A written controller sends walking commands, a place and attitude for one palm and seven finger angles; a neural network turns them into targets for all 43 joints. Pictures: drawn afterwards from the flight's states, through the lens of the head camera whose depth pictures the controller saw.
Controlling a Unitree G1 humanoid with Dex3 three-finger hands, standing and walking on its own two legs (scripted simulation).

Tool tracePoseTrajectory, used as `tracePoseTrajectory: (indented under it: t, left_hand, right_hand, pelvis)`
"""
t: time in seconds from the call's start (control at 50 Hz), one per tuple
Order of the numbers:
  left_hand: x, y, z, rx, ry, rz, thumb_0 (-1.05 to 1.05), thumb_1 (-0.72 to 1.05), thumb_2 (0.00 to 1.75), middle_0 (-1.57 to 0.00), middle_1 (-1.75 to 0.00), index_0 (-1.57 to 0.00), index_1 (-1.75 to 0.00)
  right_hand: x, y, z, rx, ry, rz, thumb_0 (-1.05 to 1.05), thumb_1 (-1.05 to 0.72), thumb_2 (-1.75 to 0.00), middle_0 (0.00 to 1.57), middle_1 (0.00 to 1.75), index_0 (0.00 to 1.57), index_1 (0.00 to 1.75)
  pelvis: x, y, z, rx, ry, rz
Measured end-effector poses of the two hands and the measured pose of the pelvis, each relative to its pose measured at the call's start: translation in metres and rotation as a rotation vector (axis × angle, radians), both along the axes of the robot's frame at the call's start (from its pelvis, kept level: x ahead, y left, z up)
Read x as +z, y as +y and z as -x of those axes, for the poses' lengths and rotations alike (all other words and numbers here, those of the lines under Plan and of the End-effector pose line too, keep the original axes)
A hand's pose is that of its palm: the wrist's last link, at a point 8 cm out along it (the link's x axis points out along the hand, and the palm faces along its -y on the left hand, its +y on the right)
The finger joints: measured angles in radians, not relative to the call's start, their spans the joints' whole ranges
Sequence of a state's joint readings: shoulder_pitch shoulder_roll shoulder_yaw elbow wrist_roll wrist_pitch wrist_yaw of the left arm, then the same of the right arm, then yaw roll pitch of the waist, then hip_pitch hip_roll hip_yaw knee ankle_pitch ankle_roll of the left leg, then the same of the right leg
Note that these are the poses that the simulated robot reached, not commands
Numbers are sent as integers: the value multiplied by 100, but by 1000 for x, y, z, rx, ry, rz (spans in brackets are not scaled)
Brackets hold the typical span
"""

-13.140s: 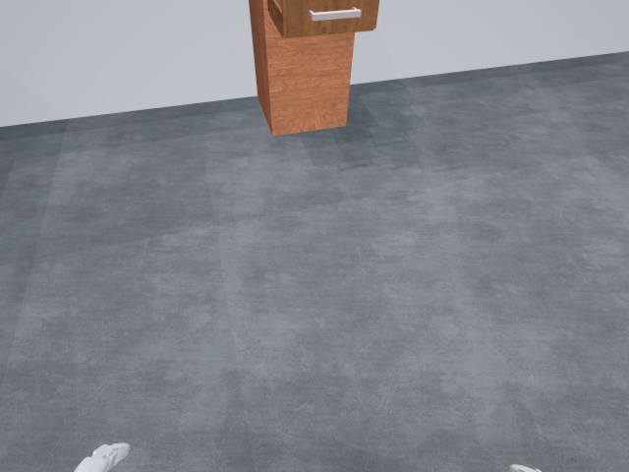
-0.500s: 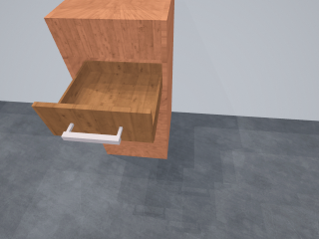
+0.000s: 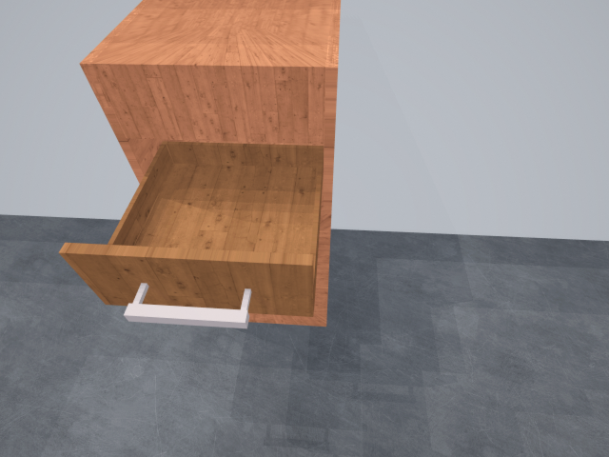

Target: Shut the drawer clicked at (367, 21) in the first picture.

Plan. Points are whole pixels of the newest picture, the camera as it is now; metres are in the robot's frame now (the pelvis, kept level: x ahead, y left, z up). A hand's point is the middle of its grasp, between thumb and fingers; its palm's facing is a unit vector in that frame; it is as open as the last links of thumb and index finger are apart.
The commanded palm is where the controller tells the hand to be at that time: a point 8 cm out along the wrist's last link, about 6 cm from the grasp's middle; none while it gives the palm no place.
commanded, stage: come to a stop and stand still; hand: left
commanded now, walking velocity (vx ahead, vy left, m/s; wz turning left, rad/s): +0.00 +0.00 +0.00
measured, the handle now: (191, 304) +0.35 +0.21 -0.05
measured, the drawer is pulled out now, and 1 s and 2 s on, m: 0.28 0.28 0.28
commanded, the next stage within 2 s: look again from close up in 1.22 s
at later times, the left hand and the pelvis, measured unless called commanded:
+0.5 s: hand out of the picture +0.09 +0.20 -0.18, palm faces +0.03 -0.98 -0.22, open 7.4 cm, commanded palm none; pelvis +0.05 +0.02 -0.01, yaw -1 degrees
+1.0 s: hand out of the picture +0.05 +0.17 -0.17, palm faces +0.00 -0.98 -0.19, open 7.3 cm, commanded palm none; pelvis +0.00 -0.01 +0.00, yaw -1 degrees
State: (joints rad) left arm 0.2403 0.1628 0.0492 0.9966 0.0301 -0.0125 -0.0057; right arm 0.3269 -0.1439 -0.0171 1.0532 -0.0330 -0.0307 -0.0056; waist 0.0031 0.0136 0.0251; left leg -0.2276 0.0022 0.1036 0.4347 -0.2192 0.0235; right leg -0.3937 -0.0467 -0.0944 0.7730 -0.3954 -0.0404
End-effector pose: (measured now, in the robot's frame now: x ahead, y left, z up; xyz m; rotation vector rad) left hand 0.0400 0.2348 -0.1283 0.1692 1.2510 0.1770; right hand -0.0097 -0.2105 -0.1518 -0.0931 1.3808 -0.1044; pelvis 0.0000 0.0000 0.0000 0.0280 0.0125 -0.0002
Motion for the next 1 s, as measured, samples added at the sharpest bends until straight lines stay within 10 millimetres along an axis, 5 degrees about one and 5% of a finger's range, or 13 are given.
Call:
tracePoseTrajectory:
  t: [0.08,0.2,0.32,0.4,0.54,0.66,0.84,1.0]
  left_hand:
    - [-5,-8,-20,-3,-25,-21,1,91,90,-19,-30,-20,-30]
    - [-1,-7,-21,17,50,-19,0,94,90,-20,-30,-20,-30]
    - [-22,2,-21,14,137,32,0,92,90,-20,-30,-20,-30]
    - [-31,11,-31,20,149,33,1,91,90,-20,-30,-20,-30]
    - [-18,11,-46,4,88,-3,0,91,90,-20,-30,-20,-30]
    - [-9,-5,-37,-44,46,-59,0,91,90,-20,-30,-20,-30]
    - [-9,-22,-19,-64,-51,-23,1,91,90,-20,-30,-20,-30]
    - [-17,-19,-4,-49,-51,31,1,91,90,-20,-30,-20,-30]
  right_hand:
    - [-17,1,-15,-3,30,-36,0,-91,-90,20,30,20,30]
    - [-5,-5,-55,-5,33,0,1,-92,-90,20,30,20,30]
    - [0,-9,-93,-20,-33,76,1,-92,-90,20,30,20,30]
    - [4,-3,-110,-5,-65,103,0,-92,-90,20,30,20,30]
    - [0,2,-128,20,-121,61,0,-91,-90,20,30,20,30]
    - [-11,-15,-123,-16,-175,7,0,-91,-90,20,30,20,30]
    - [14,-34,-105,-33,-267,52,0,-91,-90,20,30,20,30]
    - [19,-29,-52,15,-165,91,0,-91,-90,20,30,20,30]
  pelvis:
    - [-11,-5,-19,1,-7,-12]
    - [0,-1,-42,10,-16,-9]
    - [-8,15,-57,-15,-25,7]
    - [-11,20,-59,-24,-25,-10]
    - [-7,12,-43,-18,2,5]
    - [-13,-6,-30,-37,-11,6]
    - [-8,-13,-14,-27,-57,31]
    - [-5,-9,1,-18,-52,47]
